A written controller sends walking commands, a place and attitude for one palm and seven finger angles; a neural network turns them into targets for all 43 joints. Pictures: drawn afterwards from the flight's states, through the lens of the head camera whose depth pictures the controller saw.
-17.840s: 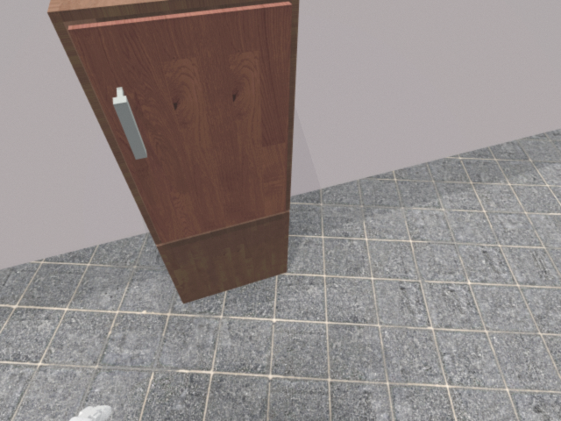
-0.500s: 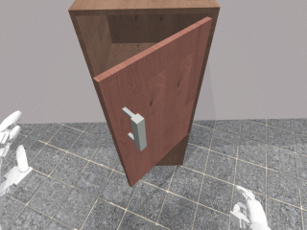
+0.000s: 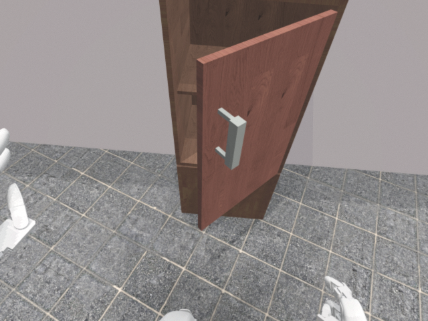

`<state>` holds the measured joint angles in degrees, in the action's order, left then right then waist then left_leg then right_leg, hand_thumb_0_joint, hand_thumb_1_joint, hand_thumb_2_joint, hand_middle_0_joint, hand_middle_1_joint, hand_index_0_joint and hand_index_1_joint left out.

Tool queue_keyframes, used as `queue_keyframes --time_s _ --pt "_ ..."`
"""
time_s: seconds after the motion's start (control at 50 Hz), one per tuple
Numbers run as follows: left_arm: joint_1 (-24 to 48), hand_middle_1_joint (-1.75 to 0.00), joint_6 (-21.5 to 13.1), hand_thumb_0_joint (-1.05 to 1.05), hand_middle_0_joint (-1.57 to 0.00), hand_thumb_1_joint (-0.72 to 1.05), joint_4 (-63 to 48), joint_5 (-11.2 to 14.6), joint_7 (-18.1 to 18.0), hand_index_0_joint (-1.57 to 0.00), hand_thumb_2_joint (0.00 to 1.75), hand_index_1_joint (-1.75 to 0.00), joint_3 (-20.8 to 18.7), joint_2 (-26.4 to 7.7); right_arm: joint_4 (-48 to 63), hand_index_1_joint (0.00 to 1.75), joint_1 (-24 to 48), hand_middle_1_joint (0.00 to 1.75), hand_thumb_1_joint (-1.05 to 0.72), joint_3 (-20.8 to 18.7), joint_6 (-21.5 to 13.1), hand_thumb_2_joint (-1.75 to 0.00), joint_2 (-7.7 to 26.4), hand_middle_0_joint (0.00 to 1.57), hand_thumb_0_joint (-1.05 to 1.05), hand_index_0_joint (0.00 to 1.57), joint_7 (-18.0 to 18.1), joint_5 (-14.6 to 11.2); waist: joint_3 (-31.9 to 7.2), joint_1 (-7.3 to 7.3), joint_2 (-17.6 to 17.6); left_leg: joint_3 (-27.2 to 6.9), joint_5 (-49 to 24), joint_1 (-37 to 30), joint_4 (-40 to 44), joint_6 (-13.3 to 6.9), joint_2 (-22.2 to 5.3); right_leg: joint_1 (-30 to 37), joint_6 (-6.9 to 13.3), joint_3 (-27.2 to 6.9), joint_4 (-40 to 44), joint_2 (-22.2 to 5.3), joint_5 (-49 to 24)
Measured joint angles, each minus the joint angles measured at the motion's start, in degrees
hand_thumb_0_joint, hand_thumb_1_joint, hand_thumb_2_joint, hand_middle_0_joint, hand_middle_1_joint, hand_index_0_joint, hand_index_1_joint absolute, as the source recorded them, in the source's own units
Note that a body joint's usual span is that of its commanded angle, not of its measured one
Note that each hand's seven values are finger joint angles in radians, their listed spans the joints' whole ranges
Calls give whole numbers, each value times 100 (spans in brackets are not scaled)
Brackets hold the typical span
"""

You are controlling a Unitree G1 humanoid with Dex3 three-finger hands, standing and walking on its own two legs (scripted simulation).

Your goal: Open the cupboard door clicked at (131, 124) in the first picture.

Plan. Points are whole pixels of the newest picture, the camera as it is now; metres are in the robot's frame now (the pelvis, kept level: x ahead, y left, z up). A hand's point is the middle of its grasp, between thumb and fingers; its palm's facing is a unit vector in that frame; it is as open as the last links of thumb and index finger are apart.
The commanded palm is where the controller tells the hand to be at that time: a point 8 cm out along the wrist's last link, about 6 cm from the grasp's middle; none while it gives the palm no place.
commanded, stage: step back with the hand held close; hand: left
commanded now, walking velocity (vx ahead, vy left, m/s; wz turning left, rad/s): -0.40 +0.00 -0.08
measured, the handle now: (227, 138) +0.45 +0.02 +0.10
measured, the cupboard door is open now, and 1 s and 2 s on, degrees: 44 44 44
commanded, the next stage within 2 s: stop stepping back and stand still in 0.24 s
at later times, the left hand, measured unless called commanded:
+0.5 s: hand (8, 274) +0.13 +0.24 +0.18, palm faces +0.31 -0.84 -0.44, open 7.4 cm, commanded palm +0.07 +0.29 +0.19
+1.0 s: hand out of the picture +0.05 +0.27 +0.18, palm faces +0.44 -0.81 -0.39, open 7.4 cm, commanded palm -0.01 +0.30 +0.19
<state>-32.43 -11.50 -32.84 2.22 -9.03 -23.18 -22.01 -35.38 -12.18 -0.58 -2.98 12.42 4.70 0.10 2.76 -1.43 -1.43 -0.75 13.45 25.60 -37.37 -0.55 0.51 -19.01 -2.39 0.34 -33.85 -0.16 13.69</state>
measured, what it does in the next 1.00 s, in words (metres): walks backwards: right foot, then left foot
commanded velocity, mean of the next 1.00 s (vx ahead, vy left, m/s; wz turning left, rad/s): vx -0.02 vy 0.01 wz -0.02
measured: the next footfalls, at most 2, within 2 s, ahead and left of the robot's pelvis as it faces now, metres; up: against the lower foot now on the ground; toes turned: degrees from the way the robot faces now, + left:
right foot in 0.30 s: -0.12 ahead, -0.09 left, +0.00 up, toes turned -4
left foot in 0.46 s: +0.02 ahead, +0.08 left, +0.00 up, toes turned -5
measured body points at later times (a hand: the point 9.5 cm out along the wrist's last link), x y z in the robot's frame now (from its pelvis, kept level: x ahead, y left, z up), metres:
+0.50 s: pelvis -0.10 +0.00 +0.01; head -0.09 +0.02 +0.46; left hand +0.11 +0.29 +0.20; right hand +0.05 -0.25 -0.07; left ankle -0.02 +0.08 -0.72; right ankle -0.16 -0.11 -0.72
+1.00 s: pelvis -0.16 +0.01 +0.01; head -0.19 +0.02 +0.46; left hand +0.02 +0.31 +0.20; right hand -0.03 -0.25 -0.07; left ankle -0.14 +0.13 -0.72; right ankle -0.15 -0.09 -0.72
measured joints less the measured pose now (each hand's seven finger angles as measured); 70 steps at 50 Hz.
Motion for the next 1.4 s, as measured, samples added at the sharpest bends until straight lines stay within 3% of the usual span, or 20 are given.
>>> queue_keyframes --time_s 0.06,0.14,0.18,0.24,0.3,0.34,0.4,0.46,0.52,0.6,0.68,0.74,0.8,0.86,0.92,1.04,1.22,1.26,1.3,1.4 --pt "416 -30 -17 1 -21 89 257 -40 -7 -21 90 -30 -76 -28 -68 30 89 30 -91 -9 -106 -90 -51 21 1 21 65 25 133 -5 -10 -4 -589 -5 176 -258 -16 -243 43 -158 -870 193 689" --pt "544 -30 13 1 -21 89 367 1 -48 -21 90 -30 -264 -146 -63 30 147 30 -91 7 -291 -90 -275 21 1 21 -95 76 46 69 1 -79 -975 -37 797 -280 -127 -346 160 -122 -2240 533 1259" --pt "408 -30 30 1 -21 89 203 58 -77 -21 90 -30 -249 -133 -39 30 170 30 -91 49 -353 -90 -337 21 1 21 -188 84 -72 48 29 -23 -1226 -33 1134 -234 -199 -101 214 18 -2054 538 1432" --pt "223 -30 24 1 -21 89 9 148 -55 -21 90 -30 -103 -123 11 30 228 30 -90 103 -405 -90 -367 21 1 21 -258 107 -256 31 36 69 -1566 41 1566 -175 -249 514 324 191 -990 508 1608" --pt "69 -30 -73 1 -21 89 -76 206 24 -21 90 -30 -135 -312 110 30 395 30 -90 155 -333 -90 -375 21 1 21 -301 138 -339 -64 223 345 -1591 369 1456 -36 -195 1122 501 95 706 287 819" --pt "154 -30 -136 1 -21 89 60 182 106 -21 90 -30 25 -277 -23 30 525 30 -90 138 -238 -90 -267 21 1 21 -266 129 -207 -76 23 185 -615 596 588 152 -241 1089 438 76 639 397 605" --pt "105 -30 -75 1 -21 89 163 118 188 -21 90 -30 104 -352 -176 30 358 30 -90 146 -95 -90 -219 21 1 21 -182 49 -323 -47 155 93 216 489 -520 207 -29 1068 371 -25 549 309 740" --pt "23 -30 66 1 -22 88 179 139 170 -21 90 -30 -11 -386 -67 30 101 30 -91 173 -70 -90 -86 21 1 21 -51 -13 -416 99 177 119 -558 -281 326 18 -25 1014 307 -23 401 302 797" --pt "231 -30 150 1 -22 89 388 175 128 -21 90 -30 -99 -454 -104 30 53 30 -91 93 -206 -90 -96 21 1 21 -5 -26 -259 169 430 239 -395 -516 740 -228 159 836 219 -150 47 155 976" --pt "133 -30 236 1 -21 89 410 138 60 -21 90 -30 -105 -372 -33 30 -79 30 -91 94 -434 -90 -101 21 1 21 -40 57 -220 319 410 209 -889 -674 1343 -205 147 647 232 -118 -79 270 1195" --pt "-229 -30 177 1 -21 89 308 56 69 -21 90 -30 -17 -319 38 30 -226 30 -91 72 -392 -90 -93 21 1 21 -68 63 -273 453 233 69 -573 -528 1344 -58 110 830 441 165 657 321 548" --pt "-447 -30 121 1 -21 89 228 29 89 -21 90 -30 17 -348 -100 30 -314 30 -91 36 -271 -90 -71 21 1 21 -86 89 -366 282 230 12 211 -102 55 89 116 775 637 183 770 307 62" --pt "-302 -30 10 1 -22 89 473 -32 49 -21 90 -30 73 -187 -319 30 -451 30 -91 17 -235 -90 0 21 1 21 -43 91 -552 90 255 88 517 -40 -878 81 33 704 603 116 694 248 45" --pt "145 -30 -20 1 -22 88 903 -101 -21 -21 90 -30 149 12 -451 30 -579 30 -91 -7 -285 -90 68 21 1 21 47 74 -677 64 252 232 631 -525 -360 -30 -118 672 550 207 583 148 124" --pt "458 -30 9 1 -21 89 1058 -107 -67 -21 90 -30 202 185 -448 30 -583 30 -91 -50 -384 -90 171 21 1 21 93 70 -659 143 131 199 454 -1116 617 -95 -232 579 474 381 329 116 252" --pt "249 -30 -1 1 -21 89 870 -110 -31 -21 90 -30 28 21 -254 30 -307 30 -91 39 -512 -90 -61 20 1 21 24 42 -406 214 285 330 142 -1200 670 37 -119 548 310 206 135 11 309" --pt "115 -30 -86 1 -21 89 730 -36 44 -21 90 -30 93 44 -193 30 -61 30 -90 190 -543 -90 -202 21 1 21 -161 61 -215 101 49 240 122 -1095 668 82 -256 652 419 285 557 164 82" --pt "516 -30 -43 1 -21 89 1516 -231 291 -21 90 -30 471 -18 -485 30 42 30 -90 82 -612 -90 -38 21 1 21 -372 56 -314 51 -59 172 138 -876 503 51 -192 470 395 352 392 96 138" --pt "1110 -30 410 0 -20 89 2871 -337 580 -20 90 -30 1007 70 -837 30 234 30 -90 4 -386 -90 181 21 1 21 -475 89 -393 11 -197 148 198 -702 342 -1 -94 256 355 381 95 -10 272" --pt "1914 -29 1295 0 -20 90 6255 -433 894 -20 90 -30 1912 632 -1368 30 512 30 -91 12 119 -90 338 21 1 21 -492 163 -254 162 -165 180 152 -656 315 -48 34 107 326 351 -172 -147 374"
